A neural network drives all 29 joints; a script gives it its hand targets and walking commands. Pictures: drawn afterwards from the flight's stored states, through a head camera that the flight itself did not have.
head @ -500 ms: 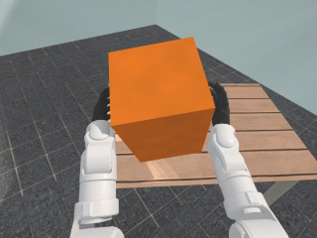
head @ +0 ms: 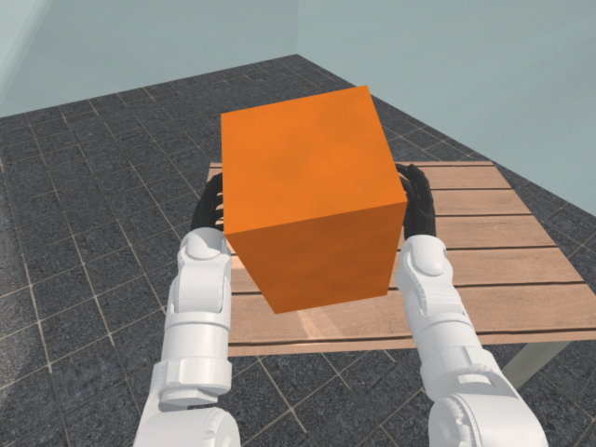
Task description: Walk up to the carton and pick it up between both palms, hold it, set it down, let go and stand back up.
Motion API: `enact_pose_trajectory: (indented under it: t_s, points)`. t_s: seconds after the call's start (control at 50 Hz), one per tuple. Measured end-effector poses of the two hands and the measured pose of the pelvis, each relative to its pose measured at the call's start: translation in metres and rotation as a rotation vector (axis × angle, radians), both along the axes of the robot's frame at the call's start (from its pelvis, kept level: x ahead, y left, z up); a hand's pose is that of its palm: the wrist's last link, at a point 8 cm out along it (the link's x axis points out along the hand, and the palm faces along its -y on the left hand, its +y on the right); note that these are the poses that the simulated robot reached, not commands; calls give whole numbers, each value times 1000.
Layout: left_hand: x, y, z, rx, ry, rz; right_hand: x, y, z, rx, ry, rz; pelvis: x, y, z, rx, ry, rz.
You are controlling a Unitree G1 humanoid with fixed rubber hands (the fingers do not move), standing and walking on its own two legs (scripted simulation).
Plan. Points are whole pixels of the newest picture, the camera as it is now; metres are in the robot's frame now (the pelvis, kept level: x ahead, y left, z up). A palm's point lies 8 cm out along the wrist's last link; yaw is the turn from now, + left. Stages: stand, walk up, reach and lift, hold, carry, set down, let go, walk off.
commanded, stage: set down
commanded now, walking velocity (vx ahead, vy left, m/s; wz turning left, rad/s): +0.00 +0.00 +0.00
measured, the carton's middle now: (314, 216) +0.43 -0.04 +0.10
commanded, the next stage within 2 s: none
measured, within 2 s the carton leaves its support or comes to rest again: neither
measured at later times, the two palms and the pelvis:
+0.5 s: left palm (221, 227) +0.41 +0.10 +0.11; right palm (417, 221) +0.39 -0.18 +0.12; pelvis +0.02 -0.01 +0.00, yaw -1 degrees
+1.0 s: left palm (229, 227) +0.42 +0.09 +0.10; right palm (420, 232) +0.39 -0.19 +0.10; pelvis +0.02 +0.00 +0.00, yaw -2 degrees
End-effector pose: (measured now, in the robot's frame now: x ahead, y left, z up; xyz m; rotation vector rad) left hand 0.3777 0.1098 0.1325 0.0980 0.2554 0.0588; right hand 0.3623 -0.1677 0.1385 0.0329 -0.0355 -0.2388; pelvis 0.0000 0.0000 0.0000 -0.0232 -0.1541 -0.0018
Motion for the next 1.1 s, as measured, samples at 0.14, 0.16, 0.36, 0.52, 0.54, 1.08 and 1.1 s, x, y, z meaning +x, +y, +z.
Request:
enact_pose_trajectory:
  t_s: [0.14, 0.16, 0.36, 0.52, 0.54, 1.08, 1.1]
  points:
    - [10, -12, -10, -16, 20, -14, 8, -12, -2, 5, 23, -7, 3, -7, 1, 6, 31, -4]
    - [12, -14, -11, -16, 22, -16, 10, -13, -2, 5, 26, -7, 4, -8, 1, 7, 34, -4]
    - [26, -18, -15, -31, 12, -15, 23, -18, -3, 10, 31, -7, 14, -13, 1, 8, 55, -9]
    - [30, -13, -27, -36, 36, -10, 26, -13, -21, 8, 85, -4, 18, -10, 1, 6, 59, -11]
    - [30, -12, -29, -39, 41, -9, 26, -13, -23, 9, 91, -4, 18, -10, 1, 6, 63, -12]
    - [40, -28, -39, -37, 38, -42, 22, -28, -42, 31, 159, -43, 18, -3, 1, 4, 135, -34]
    - [40, -30, -41, -38, 39, -45, 21, -29, -44, 31, 160, -46, 18, -3, 1, 4, 134, -34]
